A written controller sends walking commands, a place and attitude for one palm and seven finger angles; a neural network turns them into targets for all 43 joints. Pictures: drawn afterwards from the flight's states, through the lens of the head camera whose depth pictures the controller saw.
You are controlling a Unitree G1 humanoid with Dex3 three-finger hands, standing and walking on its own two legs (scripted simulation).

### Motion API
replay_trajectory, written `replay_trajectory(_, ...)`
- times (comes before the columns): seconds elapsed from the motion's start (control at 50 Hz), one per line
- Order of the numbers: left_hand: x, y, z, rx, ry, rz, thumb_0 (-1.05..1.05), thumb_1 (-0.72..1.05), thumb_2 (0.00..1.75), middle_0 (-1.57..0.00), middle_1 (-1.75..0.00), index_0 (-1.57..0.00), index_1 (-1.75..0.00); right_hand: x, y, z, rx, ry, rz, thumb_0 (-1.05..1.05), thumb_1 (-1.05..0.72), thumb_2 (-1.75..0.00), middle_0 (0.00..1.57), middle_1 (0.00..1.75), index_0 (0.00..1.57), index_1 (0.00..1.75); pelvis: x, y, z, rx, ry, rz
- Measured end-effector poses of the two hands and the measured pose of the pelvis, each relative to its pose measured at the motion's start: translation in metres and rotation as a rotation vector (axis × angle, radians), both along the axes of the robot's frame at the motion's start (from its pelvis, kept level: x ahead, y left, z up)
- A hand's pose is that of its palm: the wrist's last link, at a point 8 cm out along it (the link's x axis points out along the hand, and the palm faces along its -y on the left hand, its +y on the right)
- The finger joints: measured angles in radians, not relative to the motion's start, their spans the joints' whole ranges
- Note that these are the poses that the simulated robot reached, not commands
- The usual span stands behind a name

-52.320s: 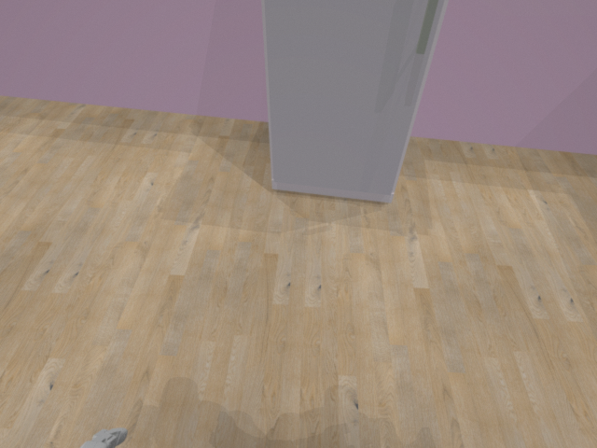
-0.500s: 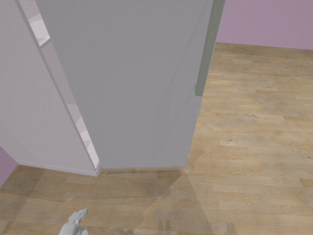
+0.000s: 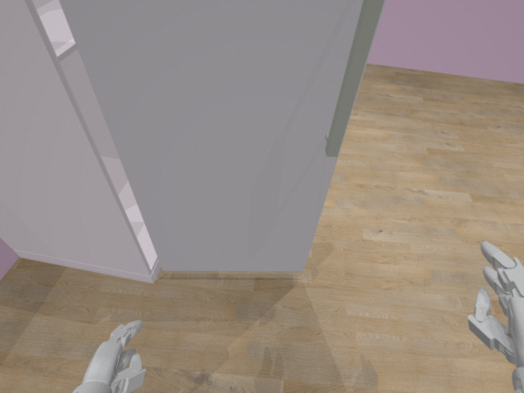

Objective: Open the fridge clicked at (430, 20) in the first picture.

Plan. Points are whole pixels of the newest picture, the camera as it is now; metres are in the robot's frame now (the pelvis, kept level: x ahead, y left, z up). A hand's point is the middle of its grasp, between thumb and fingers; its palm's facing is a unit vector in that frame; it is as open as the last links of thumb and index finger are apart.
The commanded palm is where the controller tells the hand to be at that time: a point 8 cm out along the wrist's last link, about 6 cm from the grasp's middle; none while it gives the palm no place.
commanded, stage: let the arm hang, fingers relaxed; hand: right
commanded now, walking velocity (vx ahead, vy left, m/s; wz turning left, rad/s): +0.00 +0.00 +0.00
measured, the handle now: (349, 73) +0.65 -0.13 +0.18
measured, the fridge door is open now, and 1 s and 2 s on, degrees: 78 78 78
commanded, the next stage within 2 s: look to check the result in 1.02 s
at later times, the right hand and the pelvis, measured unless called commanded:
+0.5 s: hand out of the picture -0.06 -0.19 -0.17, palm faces +0.02 +0.98 -0.21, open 7.2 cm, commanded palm none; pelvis -0.01 -0.01 +0.01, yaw -1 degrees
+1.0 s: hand out of the picture +0.03 -0.19 -0.17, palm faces +0.00 +0.98 -0.20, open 7.3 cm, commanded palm none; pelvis +0.00 -0.01 +0.01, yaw +0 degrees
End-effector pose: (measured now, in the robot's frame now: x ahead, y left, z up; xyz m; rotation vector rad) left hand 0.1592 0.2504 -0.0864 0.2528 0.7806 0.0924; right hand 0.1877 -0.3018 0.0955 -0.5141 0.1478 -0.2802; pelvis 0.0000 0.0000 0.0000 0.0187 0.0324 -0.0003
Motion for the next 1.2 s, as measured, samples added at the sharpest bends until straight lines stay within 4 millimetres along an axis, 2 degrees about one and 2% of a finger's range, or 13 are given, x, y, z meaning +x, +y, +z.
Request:
replay_trajectory(0.06,-0.018,0.011,-0.018,0.015,0.096,0.027,0.01,0.90,0.90,-0.20,-0.30,-0.20,-0.30,-0.016,0.004,-0.095,0.136,0.372,-0.065,0.00,-0.90,-0.90,0.20,0.30,0.20,0.30,-0.006,-0.004,-0.005,-0.006,-0.002,-0.009)
replay_trajectory(0.12,-0.048,0.015,-0.027,0.030,0.189,0.066,0.01,0.90,0.90,-0.20,-0.30,-0.20,-0.30,-0.059,0.030,-0.174,0.267,0.700,-0.099,0.00,-0.91,-0.90,0.20,0.30,0.20,0.30,-0.010,-0.003,-0.007,-0.013,-0.014,-0.010)
replay_trajectory(0.18,-0.085,0.012,-0.032,0.043,0.311,0.095,0.01,0.90,0.90,-0.20,-0.30,-0.20,-0.30,-0.114,0.067,-0.225,0.391,0.955,-0.105,0.01,-0.91,-0.90,0.20,0.30,0.20,0.30,-0.014,-0.002,-0.005,-0.013,-0.025,-0.009)
replay_trajectory(0.22,-0.111,0.008,-0.034,0.047,0.404,0.107,0.01,0.90,0.90,-0.20,-0.30,-0.20,-0.30,-0.146,0.078,-0.239,0.449,1.044,-0.162,0.00,-0.95,-0.90,0.21,0.30,0.21,0.30,-0.016,0.000,-0.003,-0.007,-0.026,-0.013)
replay_trajectory(0.3,-0.157,-0.004,-0.039,0.032,0.572,0.124,0.01,0.91,0.90,-0.20,-0.30,-0.20,-0.30,-0.198,0.074,-0.246,0.475,1.170,-0.238,-0.01,-1.00,-0.90,0.21,0.30,0.21,0.30,-0.017,0.001,0.001,0.004,-0.023,-0.022)
replay_trajectory(0.36,-0.180,-0.016,-0.043,0.004,0.647,0.145,0.01,0.90,0.90,-0.20,-0.30,-0.20,-0.30,-0.228,0.069,-0.243,0.473,1.248,-0.283,-0.01,-0.98,-0.90,0.21,0.30,0.21,0.30,-0.017,-0.001,0.003,0.008,-0.021,-0.022)
replay_trajectory(0.42,-0.193,-0.028,-0.047,-0.027,0.684,0.162,0.01,0.90,0.90,-0.20,-0.30,-0.20,-0.30,-0.246,0.065,-0.238,0.463,1.302,-0.317,0.00,-0.96,-0.90,0.21,0.30,0.21,0.30,-0.016,-0.004,0.004,0.008,-0.021,-0.018)
replay_trajectory(0.48,-0.198,-0.039,-0.051,-0.057,0.692,0.171,0.01,0.90,0.90,-0.20,-0.30,-0.20,-0.30,-0.253,0.061,-0.234,0.453,1.322,-0.335,0.00,-0.94,-0.90,0.20,0.30,0.21,0.30,-0.014,-0.007,0.005,0.005,-0.023,-0.013)
replay_trajectory(0.62,-0.185,-0.054,-0.056,-0.094,0.651,0.168,0.01,0.91,0.90,-0.20,-0.30,-0.20,-0.30,-0.231,0.061,-0.232,0.444,1.266,-0.312,0.00,-0.92,-0.90,0.20,0.30,0.20,0.30,-0.011,-0.012,0.006,-0.003,-0.032,-0.004)
replay_trajectory(0.76,-0.171,-0.046,-0.054,-0.077,0.607,0.177,0.02,0.92,0.90,-0.20,-0.30,-0.20,-0.30,-0.191,0.069,-0.235,0.457,1.179,-0.250,0.00,-0.91,-0.90,0.20,0.30,0.20,0.30,-0.007,-0.014,0.007,-0.009,-0.035,0.003)
replay_trajectory(0.86,-0.162,-0.041,-0.051,-0.066,0.583,0.182,0.01,0.92,0.90,-0.20,-0.30,-0.20,-0.30,-0.174,0.066,-0.234,0.443,1.154,-0.235,0.01,-0.93,-0.90,0.20,0.30,0.21,0.30,-0.004,-0.013,0.008,-0.011,-0.035,0.006)
replay_trajectory(1.0,-0.151,-0.036,-0.050,-0.060,0.573,0.177,0.01,0.91,0.90,-0.20,-0.30,-0.20,-0.30,-0.165,0.063,-0.232,0.433,1.142,-0.233,0.00,-0.92,-0.90,0.20,0.30,0.20,0.30,0.000,-0.011,0.009,-0.012,-0.039,0.007)
replay_trajectory(1.2,-0.142,-0.031,-0.050,-0.058,0.572,0.171,0.01,0.91,0.90,-0.20,-0.30,-0.20,-0.30,-0.166,0.067,-0.231,0.432,1.165,-0.239,0.00,-0.91,-0.90,0.20,0.30,0.20,0.30,0.005,-0.007,0.010,-0.013,-0.044,0.010)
